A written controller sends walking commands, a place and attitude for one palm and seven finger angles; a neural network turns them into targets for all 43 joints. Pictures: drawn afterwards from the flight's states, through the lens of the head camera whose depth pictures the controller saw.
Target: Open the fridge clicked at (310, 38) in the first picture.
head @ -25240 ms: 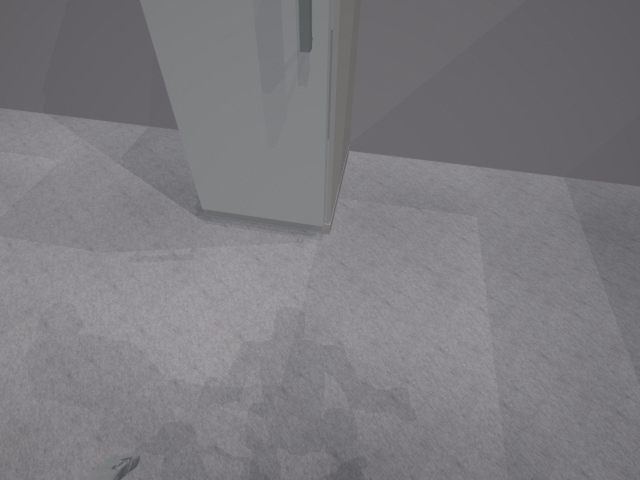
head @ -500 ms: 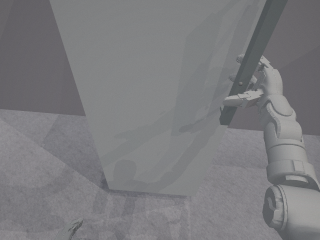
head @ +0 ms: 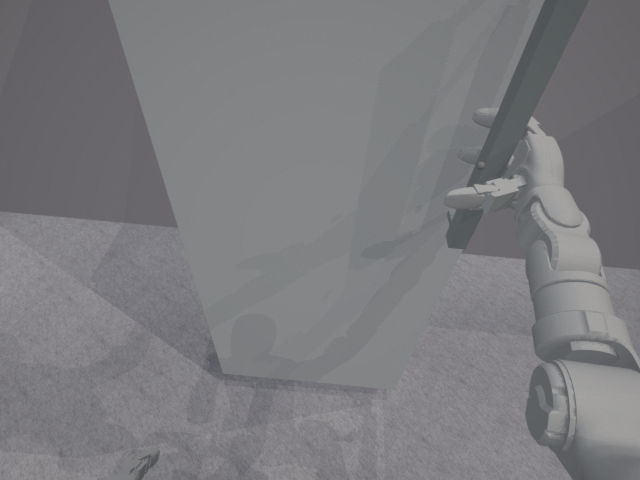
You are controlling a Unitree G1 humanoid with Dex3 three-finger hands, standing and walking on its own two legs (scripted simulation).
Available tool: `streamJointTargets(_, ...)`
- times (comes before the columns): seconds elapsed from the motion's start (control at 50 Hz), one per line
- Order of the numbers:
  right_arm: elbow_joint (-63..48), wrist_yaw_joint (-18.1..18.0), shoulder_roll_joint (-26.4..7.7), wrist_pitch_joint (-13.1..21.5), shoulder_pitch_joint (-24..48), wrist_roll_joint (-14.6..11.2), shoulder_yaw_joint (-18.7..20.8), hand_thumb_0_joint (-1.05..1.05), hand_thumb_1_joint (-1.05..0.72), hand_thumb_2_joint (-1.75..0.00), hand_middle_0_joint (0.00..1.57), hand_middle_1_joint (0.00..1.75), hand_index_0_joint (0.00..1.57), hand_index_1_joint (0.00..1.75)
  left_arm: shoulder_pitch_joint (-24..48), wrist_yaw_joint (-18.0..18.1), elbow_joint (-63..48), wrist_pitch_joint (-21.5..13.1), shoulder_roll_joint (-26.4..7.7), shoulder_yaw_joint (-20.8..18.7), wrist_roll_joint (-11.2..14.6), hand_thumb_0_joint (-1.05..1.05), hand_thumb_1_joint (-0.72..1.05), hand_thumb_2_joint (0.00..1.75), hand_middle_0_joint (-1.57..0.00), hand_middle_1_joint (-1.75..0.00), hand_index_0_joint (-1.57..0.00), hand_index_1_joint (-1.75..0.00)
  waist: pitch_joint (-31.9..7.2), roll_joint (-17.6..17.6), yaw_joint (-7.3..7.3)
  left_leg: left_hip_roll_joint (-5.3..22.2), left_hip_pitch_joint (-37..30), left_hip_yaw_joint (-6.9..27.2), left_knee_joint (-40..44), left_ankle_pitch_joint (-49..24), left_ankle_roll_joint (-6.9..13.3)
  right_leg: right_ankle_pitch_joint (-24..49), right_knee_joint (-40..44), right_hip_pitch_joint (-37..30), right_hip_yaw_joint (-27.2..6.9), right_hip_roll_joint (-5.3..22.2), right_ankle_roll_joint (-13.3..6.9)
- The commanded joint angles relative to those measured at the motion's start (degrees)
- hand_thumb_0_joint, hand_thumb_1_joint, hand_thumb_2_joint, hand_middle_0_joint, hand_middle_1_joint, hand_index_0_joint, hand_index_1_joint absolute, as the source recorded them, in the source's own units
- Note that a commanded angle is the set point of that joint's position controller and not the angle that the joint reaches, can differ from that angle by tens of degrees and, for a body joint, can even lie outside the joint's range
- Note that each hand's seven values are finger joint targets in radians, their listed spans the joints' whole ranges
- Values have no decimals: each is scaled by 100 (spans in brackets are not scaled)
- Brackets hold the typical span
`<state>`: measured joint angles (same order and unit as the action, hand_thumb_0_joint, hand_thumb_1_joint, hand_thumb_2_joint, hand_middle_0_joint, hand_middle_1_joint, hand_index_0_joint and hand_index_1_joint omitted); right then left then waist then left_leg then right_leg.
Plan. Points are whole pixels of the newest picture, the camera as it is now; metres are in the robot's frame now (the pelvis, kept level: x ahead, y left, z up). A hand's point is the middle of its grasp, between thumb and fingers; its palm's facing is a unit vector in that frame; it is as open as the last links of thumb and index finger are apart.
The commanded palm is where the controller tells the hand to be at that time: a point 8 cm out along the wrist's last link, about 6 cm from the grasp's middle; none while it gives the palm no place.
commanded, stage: slide the fingers in behind the handle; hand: right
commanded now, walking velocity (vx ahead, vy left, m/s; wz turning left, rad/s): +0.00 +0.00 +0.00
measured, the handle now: (501, 119) +0.50 -0.16 +0.24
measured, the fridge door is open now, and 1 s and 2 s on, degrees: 0 0 0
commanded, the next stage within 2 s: grip the handle and tug to test in 0.32 s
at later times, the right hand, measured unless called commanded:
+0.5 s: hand (488, 166) +0.45 -0.15 +0.20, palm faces +0.00 +1.00 +0.02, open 13.9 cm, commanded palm +0.43 -0.20 +0.20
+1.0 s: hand (482, 166) +0.45 -0.14 +0.20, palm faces -0.02 +1.00 +0.01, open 7.1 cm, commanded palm +0.43 -0.20 +0.20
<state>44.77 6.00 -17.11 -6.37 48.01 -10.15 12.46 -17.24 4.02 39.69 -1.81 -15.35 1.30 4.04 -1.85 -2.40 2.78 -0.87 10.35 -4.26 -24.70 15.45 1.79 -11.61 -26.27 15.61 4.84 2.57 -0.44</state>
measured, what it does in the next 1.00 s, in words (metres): stands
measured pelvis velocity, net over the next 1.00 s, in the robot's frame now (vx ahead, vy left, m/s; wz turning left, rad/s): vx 0.00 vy -0.01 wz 0.00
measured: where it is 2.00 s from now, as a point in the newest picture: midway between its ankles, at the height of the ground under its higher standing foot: outside the picture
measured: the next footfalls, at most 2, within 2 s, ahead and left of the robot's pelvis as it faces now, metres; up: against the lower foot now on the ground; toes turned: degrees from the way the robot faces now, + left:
none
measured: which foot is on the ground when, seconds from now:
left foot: down 0.00-1.00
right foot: down 0.00-1.00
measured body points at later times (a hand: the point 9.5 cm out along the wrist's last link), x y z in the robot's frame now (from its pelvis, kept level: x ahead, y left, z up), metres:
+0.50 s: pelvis +0.01 -0.01 +0.00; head +0.01 +0.00 +0.45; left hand +0.11 +0.25 -0.11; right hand +0.44 -0.20 +0.20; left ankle -0.03 +0.10 -0.74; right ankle +0.02 -0.12 -0.74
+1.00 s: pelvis +0.00 -0.01 +0.00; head +0.00 +0.00 +0.45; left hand +0.11 +0.25 -0.11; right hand +0.44 -0.19 +0.21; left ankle -0.03 +0.10 -0.74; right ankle +0.02 -0.12 -0.74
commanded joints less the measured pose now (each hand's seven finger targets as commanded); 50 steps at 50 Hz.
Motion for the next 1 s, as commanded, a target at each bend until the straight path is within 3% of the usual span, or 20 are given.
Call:
streamJointTargets(0.0, -1320, -21, -1019, 486, 3193, -44, 72, 0, 50, -30, 30, 120, 30, 120, 254, 63, -714, -286, -714, -241, 10, 0, 90, 90, -20, -30, -20, -30, -1607, 381, 32, -7, 214, 327, 376, -1674, -94, 972, 106, -1189, -402, -181, -308)
streamJointTargets(0.04, -1240, -42, -1253, 523, 3110, -20, 233, 0, 50, -30, 30, 120, 30, 120, 197, 65, -680, -280, -759, -258, -9, 0, 90, 90, -20, -30, -20, -30, -1663, 525, 12, -1, 131, 333, 369, -1713, -108, 1010, 83, -1151, -390, -171, -321)
streamJointTargets(0.06, -1281, -49, -1271, 530, 3220, -14, 275, 0, 50, -30, 30, 120, 30, 120, 219, 69, -676, -287, -744, -255, -15, 0, 90, 90, -20, -30, -20, -30, -1734, 324, 13, 11, 133, 349, 346, -1804, -97, 1076, 84, -1207, -383, -183, -317)
streamJointTargets(0.1, -1334, -29, -1094, 550, 3316, -6, 118, 0, 50, -30, 30, 120, 30, 120, 215, 60, -682, -307, -715, -250, -8, 0, 90, 90, -20, -30, -20, -30, -1791, 242, 37, -2, 182, 338, 334, -1826, -88, 1116, 68, -1293, -386, -183, -303)
streamJointTargets(0.16, -1351, -13, -1266, 581, 3060, -2, 285, 0, 50, -30, 30, 120, 30, 120, 188, 42, -692, -307, -739, -262, -9, 0, 90, 90, -20, -30, -20, -30, -1924, 216, -58, -6, 49, 327, 288, -1979, -65, 1285, 52, -1320, -393, -177, -295)
streamJointTargets(0.2, -1428, 19, -986, 563, 3002, -25, 100, 0, 50, -30, 30, 120, 30, 120, 226, 34, -727, -317, -703, -260, 5, 0, 90, 90, -20, -30, -20, -30, -1932, 158, -36, -28, 115, 289, 262, -2052, -49, 1421, 25, -1440, -400, -170, -277)
streamJointTargets(0.24, -1228, 18, -1137, 511, 2803, -41, 228, 0, 50, -30, 30, 120, 30, 120, 172, 36, -698, -295, -759, -268, -11, 0, 90, 90, -20, -30, -20, -30, -1761, 524, -35, -33, 70, 271, 304, -1989, -78, 1330, 56, -1261, -389, -149, -297)
streamJointTargets(0.4, -1806, -30, -1191, 450, 2739, 4, 311, 0, 50, -30, 30, 120, 30, 120, 302, 28, -827, -247, -704, -261, -1, 0, 90, 90, -20, -30, -20, -30, -1875, 245, -115, -27, -19, 290, 251, -2225, -47, 1606, 32, -1400, -366, -157, -287)
streamJointTargets(0.42, -1786, 1, -909, 422, 2786, -15, 54, 0, 45, -32, 30, 121, 30, 121, 330, 28, -827, -249, -687, -245, 2, 0, 90, 90, -20, -30, -20, -30, -1760, 246, -49, -30, 77, 273, 263, -2168, -57, 1557, 41, -1406, -375, -148, -282)
streamJointTargets(0.44, -1688, -12, -1052, 415, 2689, -24, 185, 0, 41, -34, 31, 121, 31, 121, 277, 36, -802, -242, -719, -275, 0, 0, 90, 90, -20, -30, -20, -30, -1702, 448, -45, -38, 87, 264, 292, -2115, -69, 1520, 17, -1376, -373, -123, -299)
streamJointTargets(0.48, -1837, 15, -944, 355, 2829, -33, 59, 0, 31, -38, 32, 123, 32, 123, 347, 42, -810, -239, -705, -260, 14, 0, 90, 90, -20, -30, -20, -30, -1743, 191, -32, -33, 143, 278, 286, -2069, -53, 1492, 33, -1452, -394, -144, -282)
streamJointTargets(0.54, -1728, 10, -1015, 285, 2796, -49, 114, 0, 17, -44, 33, 125, 33, 125, 321, 68, -779, -218, -731, -265, 6, 0, 90, 90, -20, -30, -20, -30, -1700, 383, -9, -43, 200, 258, 333, -1900, -65, 1390, 33, -1447, -414, -130, -290)
streamJointTargets(0.56, -1773, 9, -935, 270, 3006, -44, -4, 0, 13, -46, 34, 125, 34, 125, 366, 75, -767, -210, -714, -239, 11, 0, 90, 90, -20, -30, -20, -30, -1654, 140, 22, -24, 242, 266, 325, -1867, -54, 1349, 56, -1438, -416, -141, -276)
streamJointTargets(0.58, -1738, -7, -870, 248, 3081, -54, -19, 0, 8, -48, 35, 126, 35, 126, 344, 76, -765, -225, -699, -243, 8, 0, 90, 90, -20, -30, -20, -30, -1682, 239, 35, -36, 290, 258, 333, -1805, -56, 1306, 45, -1457, -452, -151, -275)
streamJointTargets(0.66, -1721, -57, -1299, 299, 2915, -54, 386, 0, -11, -56, 36, 129, 36, 129, 322, 80, -770, -208, -730, -240, -33, 0, 90, 90, -20, -30, -20, -30, -1890, 291, -85, -8, 15, 288, 292, -2045, -44, 1491, 52, -1397, -438, -167, -286)
streamJointTargets(0.74, -1554, -3, -1125, 359, 2552, -64, 267, 0, -29, -64, 38, 131, 38, 131, 332, 63, -792, -205, -708, -244, -20, 0, 90, 90, -20, -30, -20, -30, -1787, 519, -78, -18, -26, 275, 297, -2150, -74, 1507, 34, -1319, -378, -144, -293)
streamJointTargets(0.82, -1497, 24, -849, 272, 2944, -33, -38, 0, -48, -72, 41, 134, 41, 134, 340, 68, -769, -207, -696, -239, 12, 0, 90, 90, -20, -30, -20, -30, -1523, 214, 38, -24, 329, 269, 358, -1786, -65, 1232, 61, -1355, -417, -140, -273)
streamJointTargets(0.84, -1520, 9, -1002, 288, 2922, -30, 63, 0, -53, -74, 41, 135, 41, 135, 302, 71, -767, -209, -739, -259, -3, 0, 90, 90, -20, -30, -20, -30, -1587, 380, 33, -30, 258, 252, 361, -1758, -69, 1251, 54, -1351, -432, -125, -284)
streamJointTargets(0.9, -1801, -14, -908, 321, 3123, -46, 4, 0, -67, -80, 43, 137, 43, 137, 355, 74, -777, -237, -691, -241, 5, 0, 90, 90, -20, -30, -20, -30, -1880, 11, -4, -32, 236, 257, 300, -1874, -25, 1461, 38, -1594, -471, -141, -247)
streamJointTargets(0.98, -1456, -85, -934, 344, 3092, -76, 81, 0, -85, -88, 44, 139, 44, 139, 281, 78, -687, -253, -708, -241, -19, 0, 90, 90, -20, -30, -20, -30, -1645, 431, 44, -52, 314, 254, 369, -1650, -65, 1198, 71, -1386, -484, -128, -270)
